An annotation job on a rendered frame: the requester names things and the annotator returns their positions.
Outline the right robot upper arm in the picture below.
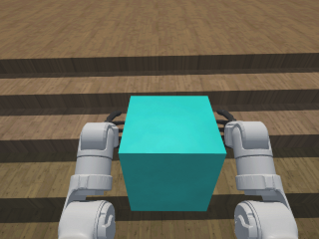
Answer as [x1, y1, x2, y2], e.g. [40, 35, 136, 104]
[234, 200, 298, 239]

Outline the robot right forearm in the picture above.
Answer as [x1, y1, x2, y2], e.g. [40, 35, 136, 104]
[224, 120, 298, 236]

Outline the carton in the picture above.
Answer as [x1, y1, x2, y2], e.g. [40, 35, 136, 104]
[118, 96, 227, 211]

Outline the robot left forearm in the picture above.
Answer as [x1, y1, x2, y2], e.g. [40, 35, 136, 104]
[58, 121, 119, 237]

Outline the left robot hand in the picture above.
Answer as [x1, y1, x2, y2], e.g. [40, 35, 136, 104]
[105, 111, 125, 148]

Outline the right robot hand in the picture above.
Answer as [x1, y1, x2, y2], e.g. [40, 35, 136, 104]
[216, 110, 236, 148]

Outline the left robot upper arm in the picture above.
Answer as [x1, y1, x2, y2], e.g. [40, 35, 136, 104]
[58, 200, 116, 239]

